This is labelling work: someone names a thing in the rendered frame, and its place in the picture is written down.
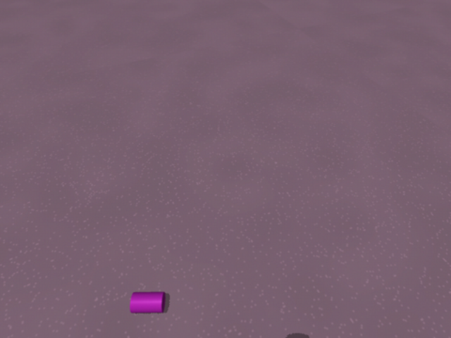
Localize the can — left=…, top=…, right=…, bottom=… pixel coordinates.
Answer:
left=130, top=292, right=166, bottom=313

